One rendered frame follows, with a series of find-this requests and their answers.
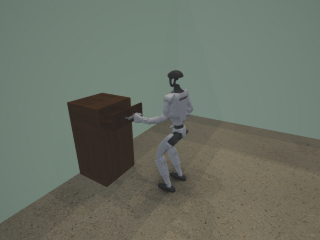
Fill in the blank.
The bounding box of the robot left upper arm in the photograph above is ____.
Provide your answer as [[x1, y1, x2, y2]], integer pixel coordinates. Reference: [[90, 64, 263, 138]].
[[162, 93, 175, 122]]

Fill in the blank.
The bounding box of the robot left forearm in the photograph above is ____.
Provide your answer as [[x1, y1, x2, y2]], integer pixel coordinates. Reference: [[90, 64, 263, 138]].
[[140, 115, 165, 125]]

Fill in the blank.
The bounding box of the robot left hand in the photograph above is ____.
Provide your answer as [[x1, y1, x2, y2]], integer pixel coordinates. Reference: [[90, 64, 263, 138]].
[[134, 112, 142, 123]]

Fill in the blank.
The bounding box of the handle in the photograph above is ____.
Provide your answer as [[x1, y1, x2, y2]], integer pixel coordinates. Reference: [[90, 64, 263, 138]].
[[125, 113, 135, 120]]

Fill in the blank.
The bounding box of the robot right forearm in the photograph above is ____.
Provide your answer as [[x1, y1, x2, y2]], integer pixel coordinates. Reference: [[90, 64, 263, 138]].
[[182, 112, 192, 122]]

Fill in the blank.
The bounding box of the robot left foot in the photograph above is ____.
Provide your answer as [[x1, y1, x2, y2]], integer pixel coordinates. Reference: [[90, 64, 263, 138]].
[[158, 183, 176, 193]]

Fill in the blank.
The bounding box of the cabinet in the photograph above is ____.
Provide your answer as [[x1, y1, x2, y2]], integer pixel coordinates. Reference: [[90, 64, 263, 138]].
[[67, 93, 135, 187]]

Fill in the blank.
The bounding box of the robot right upper arm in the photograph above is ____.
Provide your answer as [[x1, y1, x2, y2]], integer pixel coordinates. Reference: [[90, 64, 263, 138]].
[[183, 89, 194, 113]]

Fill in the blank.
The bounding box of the drawer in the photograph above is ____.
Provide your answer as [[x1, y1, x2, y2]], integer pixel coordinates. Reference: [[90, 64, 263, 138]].
[[99, 102, 143, 132]]

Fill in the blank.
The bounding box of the robot left shin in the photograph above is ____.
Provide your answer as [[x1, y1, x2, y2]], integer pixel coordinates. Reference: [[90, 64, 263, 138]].
[[155, 158, 172, 188]]

